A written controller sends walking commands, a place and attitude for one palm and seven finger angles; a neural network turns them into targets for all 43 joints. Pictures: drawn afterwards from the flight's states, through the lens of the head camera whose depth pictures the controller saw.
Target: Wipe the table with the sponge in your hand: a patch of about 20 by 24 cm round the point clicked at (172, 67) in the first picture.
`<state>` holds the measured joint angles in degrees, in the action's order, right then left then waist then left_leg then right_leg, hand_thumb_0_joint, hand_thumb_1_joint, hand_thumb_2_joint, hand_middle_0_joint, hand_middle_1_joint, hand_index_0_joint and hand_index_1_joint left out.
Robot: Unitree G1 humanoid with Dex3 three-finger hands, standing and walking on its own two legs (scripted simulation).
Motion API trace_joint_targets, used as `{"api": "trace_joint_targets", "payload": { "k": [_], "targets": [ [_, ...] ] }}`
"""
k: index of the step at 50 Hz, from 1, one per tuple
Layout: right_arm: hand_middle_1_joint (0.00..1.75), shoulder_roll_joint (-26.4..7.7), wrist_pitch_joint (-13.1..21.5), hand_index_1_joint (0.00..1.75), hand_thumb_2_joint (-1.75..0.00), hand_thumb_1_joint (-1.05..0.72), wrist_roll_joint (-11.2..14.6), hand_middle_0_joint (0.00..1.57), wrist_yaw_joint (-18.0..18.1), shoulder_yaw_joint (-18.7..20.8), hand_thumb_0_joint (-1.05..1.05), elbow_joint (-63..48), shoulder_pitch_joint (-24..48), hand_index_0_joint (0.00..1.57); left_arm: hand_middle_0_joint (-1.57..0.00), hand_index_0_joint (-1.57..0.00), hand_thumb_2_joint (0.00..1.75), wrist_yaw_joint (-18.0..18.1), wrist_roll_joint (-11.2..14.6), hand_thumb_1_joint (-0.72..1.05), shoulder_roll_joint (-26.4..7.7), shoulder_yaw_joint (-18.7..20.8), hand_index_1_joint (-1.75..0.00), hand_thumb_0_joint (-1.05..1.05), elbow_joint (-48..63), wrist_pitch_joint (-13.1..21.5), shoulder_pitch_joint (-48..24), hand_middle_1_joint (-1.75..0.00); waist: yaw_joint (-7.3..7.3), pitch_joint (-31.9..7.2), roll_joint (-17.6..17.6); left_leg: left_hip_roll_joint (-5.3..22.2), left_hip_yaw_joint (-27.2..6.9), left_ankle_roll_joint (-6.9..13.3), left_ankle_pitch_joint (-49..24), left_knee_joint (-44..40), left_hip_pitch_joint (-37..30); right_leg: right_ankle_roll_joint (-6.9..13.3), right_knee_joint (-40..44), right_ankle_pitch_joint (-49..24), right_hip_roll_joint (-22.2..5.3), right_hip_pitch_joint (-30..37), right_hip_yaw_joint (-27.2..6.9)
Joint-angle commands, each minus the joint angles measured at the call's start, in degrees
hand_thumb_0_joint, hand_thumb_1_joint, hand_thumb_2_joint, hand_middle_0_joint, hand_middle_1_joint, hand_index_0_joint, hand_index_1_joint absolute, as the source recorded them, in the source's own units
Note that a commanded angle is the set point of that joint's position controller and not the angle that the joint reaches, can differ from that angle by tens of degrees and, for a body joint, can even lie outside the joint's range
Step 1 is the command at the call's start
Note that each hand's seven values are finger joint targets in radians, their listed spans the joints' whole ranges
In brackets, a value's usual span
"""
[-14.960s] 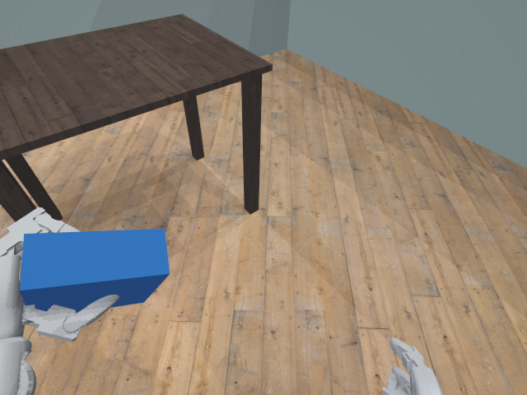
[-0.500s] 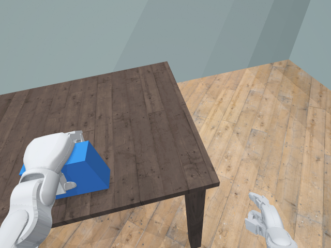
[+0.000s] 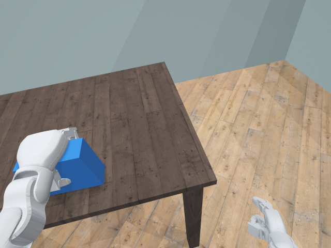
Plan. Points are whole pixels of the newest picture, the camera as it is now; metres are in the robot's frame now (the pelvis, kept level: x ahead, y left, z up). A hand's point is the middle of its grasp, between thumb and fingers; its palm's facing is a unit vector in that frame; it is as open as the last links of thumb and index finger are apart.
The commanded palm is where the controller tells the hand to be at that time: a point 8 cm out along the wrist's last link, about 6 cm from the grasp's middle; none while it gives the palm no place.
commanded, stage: move the sponge above the wiping area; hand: left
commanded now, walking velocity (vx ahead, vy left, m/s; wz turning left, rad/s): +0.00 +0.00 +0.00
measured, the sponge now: (69, 172) +0.24 +0.28 +0.07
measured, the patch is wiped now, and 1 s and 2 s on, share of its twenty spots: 0.00 0.00 0.05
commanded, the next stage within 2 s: lower the sponge onto the table in 0.14 s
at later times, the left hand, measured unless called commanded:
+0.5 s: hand (57, 163) +0.24 +0.29 +0.12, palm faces +0.03 -0.07 -1.00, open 9.4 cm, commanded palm +0.21 +0.28 +0.19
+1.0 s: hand (64, 166) +0.24 +0.28 +0.10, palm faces -0.02 -0.07 -1.00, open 9.4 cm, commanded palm +0.21 +0.28 +0.17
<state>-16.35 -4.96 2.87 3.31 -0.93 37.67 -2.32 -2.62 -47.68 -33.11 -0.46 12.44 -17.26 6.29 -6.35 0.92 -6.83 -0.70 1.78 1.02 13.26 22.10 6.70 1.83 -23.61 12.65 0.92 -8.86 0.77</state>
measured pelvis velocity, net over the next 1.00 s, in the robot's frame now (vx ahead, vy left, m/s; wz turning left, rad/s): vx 0.00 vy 0.00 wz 0.00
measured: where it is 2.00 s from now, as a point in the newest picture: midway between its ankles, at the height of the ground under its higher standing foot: outside the picture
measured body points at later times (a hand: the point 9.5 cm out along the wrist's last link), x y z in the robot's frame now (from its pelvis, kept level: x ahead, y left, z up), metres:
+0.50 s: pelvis +0.00 +0.00 +0.00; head +0.00 -0.04 +0.45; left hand +0.23 +0.29 +0.17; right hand +0.24 -0.20 -0.09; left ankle -0.01 +0.11 -0.74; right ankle +0.00 -0.10 -0.74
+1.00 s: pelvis +0.00 +0.00 +0.00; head +0.01 -0.04 +0.45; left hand +0.24 +0.28 +0.15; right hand +0.24 -0.21 -0.10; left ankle -0.01 +0.11 -0.74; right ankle +0.00 -0.10 -0.74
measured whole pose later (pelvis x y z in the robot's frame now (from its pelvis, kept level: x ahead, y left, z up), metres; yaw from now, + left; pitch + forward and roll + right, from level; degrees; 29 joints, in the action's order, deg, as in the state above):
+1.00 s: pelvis +0.00 +0.00 +0.00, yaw +0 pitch -2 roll +0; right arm -16.0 -5.4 2.5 3.0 -1.3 37.7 -2.1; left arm -2.4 -49.2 -31.4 -2.1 10.3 -17.5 6.9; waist -6.6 1.1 -6.3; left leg -0.7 1.8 1.2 13.5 22.1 6.8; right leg 1.7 -23.1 12.7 1.0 -8.8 0.6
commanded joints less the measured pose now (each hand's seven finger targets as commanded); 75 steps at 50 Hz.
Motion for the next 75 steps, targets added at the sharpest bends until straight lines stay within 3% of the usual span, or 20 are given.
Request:
{"api": "trace_joint_targets", "payload": {
  "k": [1, 2, 8, 12, 24, 27, 28, 32, 33, 37, 41, 47, 48, 52, 58, 62, 63, 72, 73, 75],
  "targets": [
    [0.3, -5.3, 2.6, 0.3, -0.9, -0.9, 0.0, 0.2, 0.0, 1.7, 0.0, -10.4, 12.0, 0.2, -1.2, -1.2, 1.3, 2.7, -1.5, 0.1, -13.0, 9.0, -1.6, 0.0, 8.3, -1.9, -13.8, -1.6, -0.44, -11.1, 4.8, -0.8, -3.2, 1.4, -14.1, -2.2, 0.4, 1.9, 3.0, -9.9, -0.7, 5.7, -4.7],
    [0.3, -5.0, 2.9, 0.3, -0.9, -0.9, 0.3, 0.2, 0.0, 1.2, 0.0, -10.7, 14.5, 0.2, -1.2, -1.2, 1.3, 2.7, -1.4, 0.1, -15.2, 11.5, -1.6, 0.0, 8.8, -2.6, -12.9, -1.6, -1.14, -11.1, 3.6, -1.0, -3.6, 1.4, -13.2, -2.1, 0.2, 2.7, 3.3, -8.5, 0.0, 5.5, -7.0],
    [0.3, -4.9, 2.9, 0.3, -0.9, -0.9, -0.2, 0.2, -0.1, 0.9, 0.0, -10.8, 12.1, 0.2, -1.2, -1.2, 1.3, 1.0, -1.7, 0.1, -12.9, 8.4, -1.6, 0.0, 11.0, -2.1, -13.5, -1.6, -0.1, -12.5, 4.5, -0.9, -3.0, 1.7, -15.3, -1.7, -0.3, 2.0, 2.3, -11.5, -0.5, 6.4, -4.6],
    [0.3, -5.0, 2.9, 0.3, -0.9, -0.9, -0.1, 0.2, 0.0, 0.8, 0.0, -11.0, 13.8, 0.2, -1.2, -1.2, 1.3, 1.2, -2.2, 0.1, -17.0, 12.3, -1.6, 0.0, 11.2, -1.5, -13.9, -1.6, -0.97, -11.5, 3.8, -1.1, -4.0, 1.6, -14.2, -1.8, -0.6, 2.7, 3.2, -9.6, 0.3, 5.5, -7.1],
    [0.3, -4.9, 2.8, 0.3, -0.9, -0.9, -0.2, 0.2, -0.1, 1.2, 0.0, -10.5, 11.6, 0.2, -1.2, -1.2, 1.3, 1.5, -2.2, 0.1, -11.8, 7.0, -1.6, 0.0, 11.4, -1.8, -15.2, -1.6, 0.08, -11.4, 3.4, -0.8, -3.7, 1.3, -15.1, -2.5, -0.8, 2.2, 3.1, -9.9, -0.2, 5.4, -4.3],
    [0.3, -4.6, 2.8, 0.3, -0.9, -0.9, 0.0, 0.2, -0.3, 0.6, 0.0, -11.2, 14.8, 0.2, -1.2, -1.2, 1.3, 1.8, -2.7, 0.1, -14.8, 10.0, -1.6, 0.0, 13.6, -2.2, -14.4, -1.6, -1.27, -12.3, 1.6, -1.1, -4.5, 1.4, -15.2, -2.6, -1.2, 3.2, 3.1, -9.8, 0.5, 6.3, -6.8],
    [0.3, -4.6, 2.7, 0.3, -0.9, -0.9, -0.4, 0.2, -0.2, 0.9, 0.0, -10.7, 12.2, 0.2, -1.2, -1.2, 1.3, 1.8, -2.8, 0.1, -11.9, 7.3, -1.6, 0.0, 12.5, -2.0, -15.2, -1.6, -0.36, -12.9, 3.6, -0.8, -3.4, 1.5, -16.2, -2.3, -1.1, 2.5, 2.4, -11.1, -0.2, 6.7, -4.4],
    [0.3, -5.0, 2.0, 0.3, -0.9, -0.9, -0.1, 0.2, -0.6, 0.7, 0.0, -10.6, 14.2, 0.2, -1.2, -1.2, 1.3, 2.0, -2.8, 0.1, -14.3, 10.5, -1.6, 0.0, 9.6, -3.2, -11.3, -1.6, -1.31, -9.9, 4.3, -0.9, -4.3, 1.3, -14.9, -2.6, -0.1, 3.1, 3.4, -9.8, 0.6, 5.4, -6.8],
    [0.3, -5.0, 1.8, 0.3, -0.9, -0.9, -0.1, 0.2, -0.6, 0.9, 0.0, -10.5, 12.3, 0.2, -1.2, -1.2, 1.3, 1.9, -2.5, 0.1, -11.7, 7.9, -1.6, 0.0, 9.6, -3.1, -12.8, -1.6, -0.33, -10.9, 5.3, -0.6, -3.2, 1.4, -14.8, -2.6, 0.2, 2.3, 2.9, -10.1, -0.2, 6.0, -4.4],
    [0.3, -4.9, 2.2, 0.3, -0.9, -0.9, 0.1, 0.2, -0.4, 0.7, 0.0, -10.9, 14.2, 0.2, -1.2, -1.2, 1.3, 1.7, -2.8, 0.1, -13.8, 9.4, -1.6, 0.0, 10.6, -2.7, -13.2, -1.6, -0.83, -11.4, 2.9, -1.1, -4.0, 1.5, -14.5, -2.2, -0.9, 2.9, 3.3, -9.4, 0.6, 5.3, -6.7],
    [0.3, -5.1, 2.3, 0.3, -0.9, -0.9, -0.5, 0.2, -0.3, 1.5, 0.0, -10.5, 10.9, 0.2, -1.2, -1.2, 1.3, 1.7, -2.5, 0.1, -11.1, 7.0, -1.6, 0.0, 10.4, -0.8, -12.2, -1.6, -0.18, -12.1, 3.5, -0.8, -3.4, 1.6, -16.0, -1.8, -1.1, 2.1, 2.9, -11.8, -0.1, 5.8, -4.4],
    [0.3, -4.9, 2.6, 0.3, -0.9, -0.9, -0.3, 0.2, -0.2, 1.3, 0.0, -10.3, 12.7, 0.2, -1.2, -1.2, 1.3, 3.3, -3.4, 0.1, -14.5, 10.8, -1.6, 0.0, 9.6, 0.0, -12.8, -1.6, -1.07, -12.1, 2.5, -1.1, -3.9, 1.6, -15.0, -1.7, -1.2, 3.1, 3.2, -10.1, 0.8, 5.6, -6.8],
    [0.3, -4.7, 2.7, 0.3, -0.9, -0.9, -0.5, 0.2, -0.2, 1.5, 0.0, -10.4, 11.2, 0.2, -1.2, -1.2, 1.3, 3.6, -3.4, 0.1, -11.7, 8.2, -1.6, 0.0, 10.8, 0.5, -13.0, -1.6, -0.57, -13.9, 2.4, -0.9, -3.0, 1.6, -16.7, -1.3, -1.4, 2.6, 2.3, -12.0, 0.0, 6.7, -4.6],
    [0.3, -4.7, 2.7, 0.3, -0.9, -0.9, -0.4, 0.2, -0.9, 1.5, 0.0, -10.7, 12.5, 0.2, -1.2, -1.2, 1.3, 4.3, -2.6, 0.1, -12.0, 10.4, -1.6, 0.0, 11.5, 0.2, -6.5, -1.6, -1.51, -12.6, 2.4, -0.8, -3.9, 1.4, -18.5, -0.8, -1.4, 3.1, 2.2, -14.6, 0.5, 6.5, -6.8],
    [0.3, -5.1, 2.4, 0.3, -0.9, -0.9, -0.4, 0.2, -1.1, 1.9, 0.0, -10.4, 10.5, 0.2, -1.2, -1.2, 1.3, 4.4, -2.8, 0.1, -8.7, 6.8, -1.6, 0.0, 11.1, -1.3, -6.0, -1.6, -0.25, -11.0, 4.2, -0.4, -3.3, 1.6, -17.6, -0.7, -0.2, 2.3, 1.9, -13.3, 0.1, 4.9, -4.3],
    [0.3, -4.9, 2.6, 0.3, -0.9, -0.9, -0.5, 0.2, -0.8, 1.8, 0.0, -10.8, 12.3, 0.2, -1.2, -1.2, 1.3, 4.9, -3.5, 0.1, -11.1, 8.8, -1.6, 0.0, 12.7, -0.4, -6.3, -1.6, -1.1, -12.0, 4.1, -0.8, -4.1, 1.7, -17.2, -0.6, -1.1, 2.9, 2.1, -13.3, 0.8, 5.4, -6.7],
    [0.3, -4.9, 2.4, 0.3, -0.9, -0.9, -0.7, 0.2, -0.8, 2.0, 0.0, -10.3, 10.2, 0.2, -1.2, -1.2, 1.3, 5.1, -3.7, 0.1, -9.7, 7.4, -1.6, 0.0, 11.4, -0.3, -6.8, -1.6, -0.38, -12.5, 4.8, -0.6, -3.3, 1.7, -17.5, -0.5, -0.4, 2.3, 1.5, -13.5, 0.2, 5.8, -4.5],
    [0.3, -5.1, 1.9, 0.3, -0.9, -0.9, -0.3, 0.2, -1.0, 1.7, 0.0, -10.2, 12.5, 0.2, -1.2, -1.2, 1.3, 4.9, -3.7, 0.1, -10.0, 8.2, -1.6, 0.0, 8.7, -1.1, -4.7, -1.6, -0.94, -10.3, 4.1, -1.0, -3.7, 1.4, -15.6, -0.7, 0.3, 2.9, 2.3, -12.2, 0.9, 4.6, -6.8],
    [0.3, -4.9, 2.0, 0.3, -0.9, -0.9, -0.5, 0.2, -1.0, 1.9, 0.0, -10.1, 10.7, 0.2, -1.2, -1.2, 1.3, 4.7, -3.4, 0.1, -6.4, 4.9, -1.6, 0.0, 8.5, -1.0, -5.4, -1.6, -0.07, -11.1, 4.9, -0.8, -2.8, 1.7, -15.7, -0.4, 0.6, 2.1, 1.8, -12.7, 0.1, 4.9, -4.6],
    [0.3, -5.3, 1.7, 0.3, -0.9, -0.9, -0.5, 0.2, -0.9, 2.2, 0.0, -9.7, 10.1, 0.2, -1.2, -1.2, 1.3, 4.7, -3.2, 0.1, -7.6, 6.1, -1.6, 0.0, 6.0, -1.0, -3.9, -1.6, -0.34, -9.6, 6.2, -0.9, -3.1, 1.6, -14.9, -0.6, 1.5, 2.0, 2.2, -12.2, 0.2, 4.6, -4.8]
  ]
}}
